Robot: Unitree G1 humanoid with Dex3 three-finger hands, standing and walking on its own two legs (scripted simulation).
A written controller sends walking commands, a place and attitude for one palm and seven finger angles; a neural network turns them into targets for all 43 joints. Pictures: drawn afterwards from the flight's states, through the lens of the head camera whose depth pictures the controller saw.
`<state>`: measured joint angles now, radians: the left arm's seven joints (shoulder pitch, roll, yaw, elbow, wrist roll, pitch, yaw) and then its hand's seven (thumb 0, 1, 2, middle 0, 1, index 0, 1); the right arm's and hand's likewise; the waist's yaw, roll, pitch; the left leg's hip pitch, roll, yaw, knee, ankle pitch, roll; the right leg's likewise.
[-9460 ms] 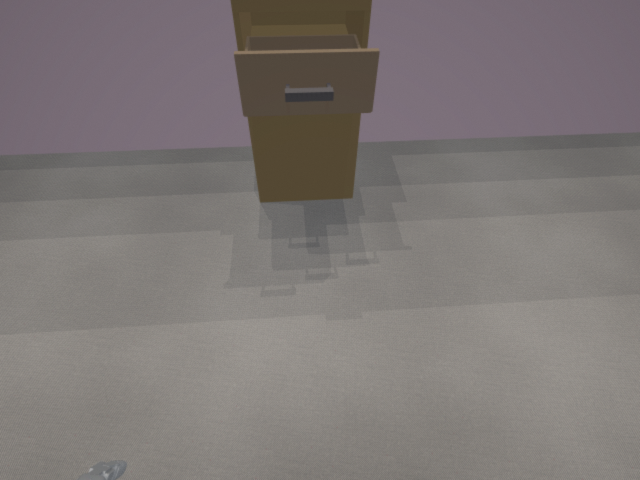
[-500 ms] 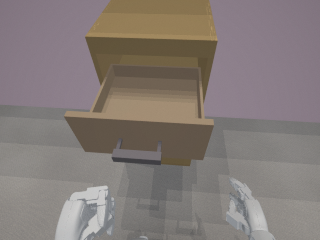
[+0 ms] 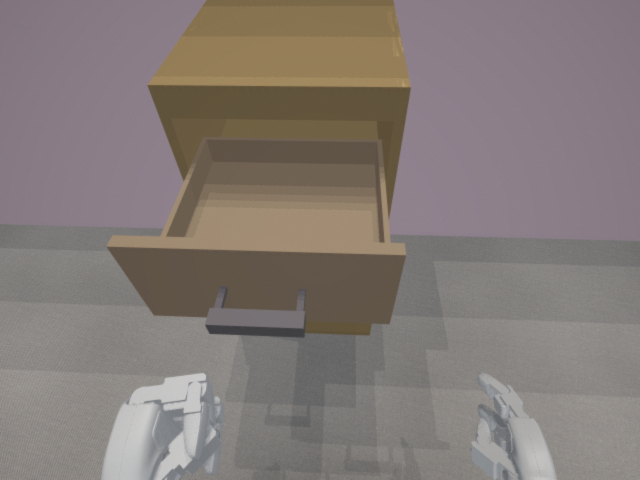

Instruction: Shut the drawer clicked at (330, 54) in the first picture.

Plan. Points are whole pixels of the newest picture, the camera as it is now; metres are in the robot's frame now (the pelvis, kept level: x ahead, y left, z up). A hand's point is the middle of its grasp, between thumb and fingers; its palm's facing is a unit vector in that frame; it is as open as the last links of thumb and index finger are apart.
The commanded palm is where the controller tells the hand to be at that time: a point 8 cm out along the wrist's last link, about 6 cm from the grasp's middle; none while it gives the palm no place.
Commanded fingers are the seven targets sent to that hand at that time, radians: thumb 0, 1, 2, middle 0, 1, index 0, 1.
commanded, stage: bring the fist close to the handle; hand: left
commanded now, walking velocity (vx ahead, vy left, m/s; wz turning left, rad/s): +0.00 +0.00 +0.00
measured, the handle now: (259, 308) +0.35 +0.11 +0.00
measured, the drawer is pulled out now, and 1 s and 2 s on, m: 0.30 0.30 0.29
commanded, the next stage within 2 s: push the drawer shut in 1.48 s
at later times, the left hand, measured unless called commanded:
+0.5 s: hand (249, 412) +0.19 +0.09 +0.06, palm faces -0.03 -1.00 +0.01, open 3.3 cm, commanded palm +0.17 +0.14 +0.06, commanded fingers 0.00 0.90 0.90 -1.40 -1.60 -1.40 -1.60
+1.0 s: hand (276, 389) +0.23 +0.07 +0.01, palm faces -0.02 -1.00 +0.01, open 3.3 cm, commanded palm +0.21 +0.12 +0.01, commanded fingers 0.00 0.90 0.90 -1.40 -1.60 -1.40 -1.60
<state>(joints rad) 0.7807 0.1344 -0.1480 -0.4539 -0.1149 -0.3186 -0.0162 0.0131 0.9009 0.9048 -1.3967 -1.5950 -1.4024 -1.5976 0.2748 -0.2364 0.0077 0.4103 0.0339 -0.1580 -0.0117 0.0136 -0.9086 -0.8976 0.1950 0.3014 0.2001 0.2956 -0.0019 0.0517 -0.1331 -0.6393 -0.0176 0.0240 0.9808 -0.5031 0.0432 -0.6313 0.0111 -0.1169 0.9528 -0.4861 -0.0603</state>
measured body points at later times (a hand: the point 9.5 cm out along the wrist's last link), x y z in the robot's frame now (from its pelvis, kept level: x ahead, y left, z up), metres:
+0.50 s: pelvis +0.00 +0.00 -0.01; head +0.04 -0.01 +0.43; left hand +0.19 +0.14 +0.06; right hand +0.18 -0.23 -0.08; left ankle -0.01 +0.09 -0.68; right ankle +0.00 -0.08 -0.68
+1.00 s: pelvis -0.01 +0.00 -0.04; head +0.07 -0.01 +0.41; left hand +0.23 +0.13 +0.01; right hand +0.18 -0.22 -0.12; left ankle -0.01 +0.09 -0.68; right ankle +0.00 -0.08 -0.68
